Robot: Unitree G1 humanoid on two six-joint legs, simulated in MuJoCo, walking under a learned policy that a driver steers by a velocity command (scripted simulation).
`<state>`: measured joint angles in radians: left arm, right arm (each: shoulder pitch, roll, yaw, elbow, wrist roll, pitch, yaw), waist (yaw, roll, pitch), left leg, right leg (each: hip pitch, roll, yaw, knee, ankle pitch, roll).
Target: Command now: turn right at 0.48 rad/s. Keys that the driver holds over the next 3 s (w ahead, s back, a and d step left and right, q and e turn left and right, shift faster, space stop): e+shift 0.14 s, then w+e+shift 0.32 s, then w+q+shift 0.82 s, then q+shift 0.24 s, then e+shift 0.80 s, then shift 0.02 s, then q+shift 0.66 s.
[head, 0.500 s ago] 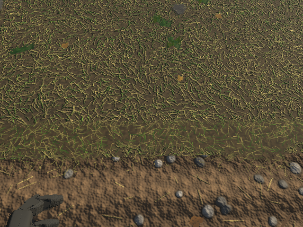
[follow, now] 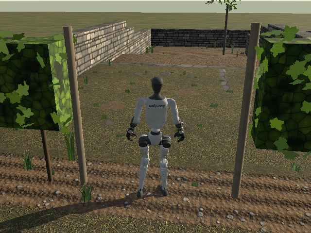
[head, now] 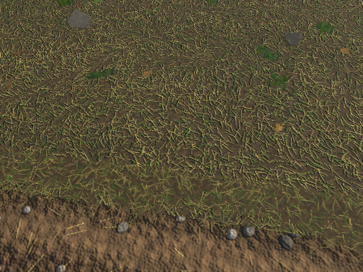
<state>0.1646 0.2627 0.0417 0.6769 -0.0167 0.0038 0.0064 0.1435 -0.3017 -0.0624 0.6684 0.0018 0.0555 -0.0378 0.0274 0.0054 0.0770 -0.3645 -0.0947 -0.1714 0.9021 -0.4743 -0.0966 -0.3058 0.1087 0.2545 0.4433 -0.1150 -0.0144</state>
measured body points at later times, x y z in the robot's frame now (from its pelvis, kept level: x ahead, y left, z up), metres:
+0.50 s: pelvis +0.07 +0.00 +0.00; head +0.06 +0.02 +0.45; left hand +0.34 +0.19 -0.08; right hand +0.00 -0.28 -0.11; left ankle +0.01 +0.15 -0.74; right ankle +0.09 -0.20 -0.63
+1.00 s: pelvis +0.34 -0.24 -0.01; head +0.34 -0.23 +0.44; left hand +0.41 +0.04 -0.13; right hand +0.41 -0.55 -0.10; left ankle +0.46 -0.12 -0.64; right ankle +0.22 -0.32 -0.74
